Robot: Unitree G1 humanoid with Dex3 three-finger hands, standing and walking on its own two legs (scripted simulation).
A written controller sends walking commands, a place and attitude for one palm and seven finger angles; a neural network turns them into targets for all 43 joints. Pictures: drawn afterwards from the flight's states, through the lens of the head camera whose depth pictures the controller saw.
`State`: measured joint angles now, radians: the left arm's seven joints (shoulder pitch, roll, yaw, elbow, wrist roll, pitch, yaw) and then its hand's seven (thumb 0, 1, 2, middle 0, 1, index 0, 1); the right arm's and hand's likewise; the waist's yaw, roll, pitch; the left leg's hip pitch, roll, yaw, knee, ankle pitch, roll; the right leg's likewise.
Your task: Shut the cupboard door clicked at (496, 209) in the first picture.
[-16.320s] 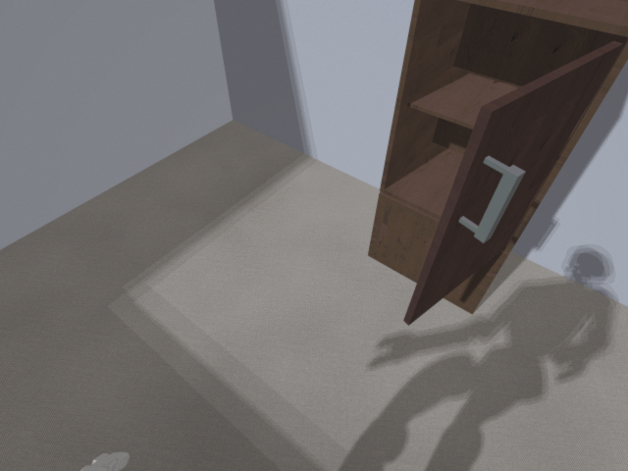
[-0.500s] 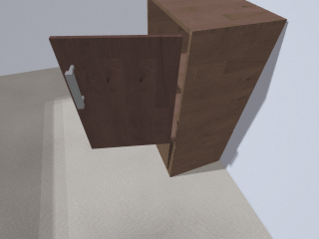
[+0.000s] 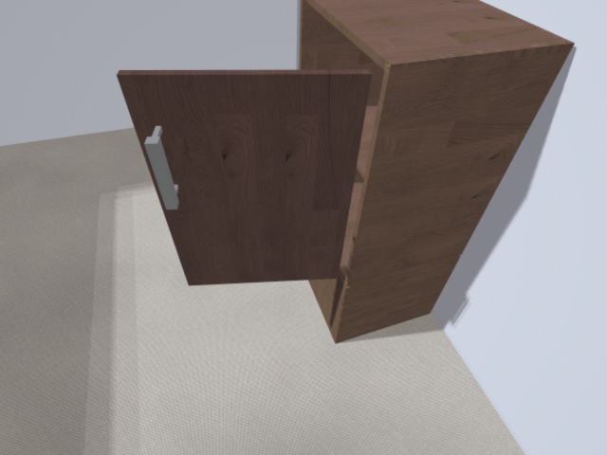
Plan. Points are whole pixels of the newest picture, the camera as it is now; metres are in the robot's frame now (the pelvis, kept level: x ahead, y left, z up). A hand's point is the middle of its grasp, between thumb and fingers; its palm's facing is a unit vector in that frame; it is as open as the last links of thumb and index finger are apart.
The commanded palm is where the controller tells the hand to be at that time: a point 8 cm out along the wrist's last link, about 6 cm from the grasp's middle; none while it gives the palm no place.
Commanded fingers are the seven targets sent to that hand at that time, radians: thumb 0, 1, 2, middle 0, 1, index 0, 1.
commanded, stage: shuffle to correct the standing spot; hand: left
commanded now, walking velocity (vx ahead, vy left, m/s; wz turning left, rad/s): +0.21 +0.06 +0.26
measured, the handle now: (165, 168) +0.59 +0.31 +0.04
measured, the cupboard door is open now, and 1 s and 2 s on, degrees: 76 76 76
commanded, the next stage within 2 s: come to a stop and stand still in 0.54 s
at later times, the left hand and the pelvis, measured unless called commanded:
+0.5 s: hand (157, 446) +0.17 +0.23 -0.16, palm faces +0.12 -0.98 -0.17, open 7.3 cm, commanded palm none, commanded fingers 0.00 0.90 0.90 -0.20 -0.30 -0.20 -0.30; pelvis +0.10 +0.05 +0.01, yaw +8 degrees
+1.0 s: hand (180, 408) +0.23 +0.22 -0.16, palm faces +0.21 -0.94 -0.26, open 7.2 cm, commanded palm none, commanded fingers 0.00 0.90 0.90 -0.20 -0.30 -0.20 -0.30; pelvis +0.19 +0.01 +0.00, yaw +9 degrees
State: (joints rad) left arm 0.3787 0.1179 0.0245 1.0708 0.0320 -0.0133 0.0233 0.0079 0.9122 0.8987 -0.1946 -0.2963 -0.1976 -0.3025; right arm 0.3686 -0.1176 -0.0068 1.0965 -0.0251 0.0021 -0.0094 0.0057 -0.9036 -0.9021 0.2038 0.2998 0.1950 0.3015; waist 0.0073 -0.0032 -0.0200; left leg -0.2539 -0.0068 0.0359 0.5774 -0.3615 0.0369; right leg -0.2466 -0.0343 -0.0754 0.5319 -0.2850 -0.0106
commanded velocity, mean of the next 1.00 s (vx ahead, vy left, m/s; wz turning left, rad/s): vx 0.05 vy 0.05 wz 0.09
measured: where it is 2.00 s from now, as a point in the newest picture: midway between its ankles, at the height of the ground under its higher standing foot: outside the picture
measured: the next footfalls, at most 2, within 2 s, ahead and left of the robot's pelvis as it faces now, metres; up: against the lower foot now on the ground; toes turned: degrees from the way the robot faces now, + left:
right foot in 0.70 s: +0.26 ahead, -0.02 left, +0.00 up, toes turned +10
left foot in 1.24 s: +0.14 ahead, +0.16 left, +0.00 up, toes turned +11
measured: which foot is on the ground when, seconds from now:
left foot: down 0.00-0.70, up 0.72-1.00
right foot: down 0.00-0.14, up 0.16-0.68, down 0.70-1.00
